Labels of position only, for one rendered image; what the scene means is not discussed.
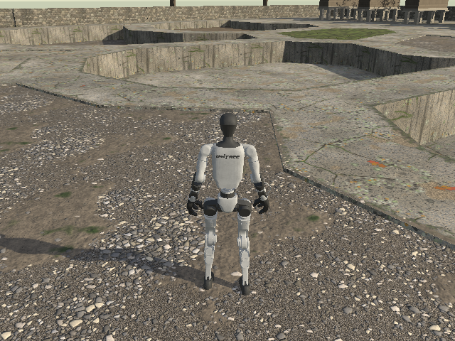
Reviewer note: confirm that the robot torso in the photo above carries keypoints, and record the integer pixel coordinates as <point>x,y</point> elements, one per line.
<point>227,173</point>

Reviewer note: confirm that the robot right hand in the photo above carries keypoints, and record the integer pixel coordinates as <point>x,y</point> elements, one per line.
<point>262,203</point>

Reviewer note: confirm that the left robot forearm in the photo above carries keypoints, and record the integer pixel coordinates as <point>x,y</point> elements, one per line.
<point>195,188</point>

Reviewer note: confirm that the robot left hand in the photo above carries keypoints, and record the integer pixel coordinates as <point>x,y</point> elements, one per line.
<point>191,205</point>

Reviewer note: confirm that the robot left upper arm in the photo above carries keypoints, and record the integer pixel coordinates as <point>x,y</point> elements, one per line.
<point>205,151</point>

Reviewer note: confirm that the robot right shin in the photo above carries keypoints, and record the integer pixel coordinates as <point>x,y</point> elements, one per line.
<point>245,261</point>

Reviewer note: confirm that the robot right upper arm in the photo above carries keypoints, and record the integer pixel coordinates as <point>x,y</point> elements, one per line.
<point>251,152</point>

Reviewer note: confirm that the right robot forearm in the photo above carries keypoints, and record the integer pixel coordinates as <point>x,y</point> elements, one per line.
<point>261,189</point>

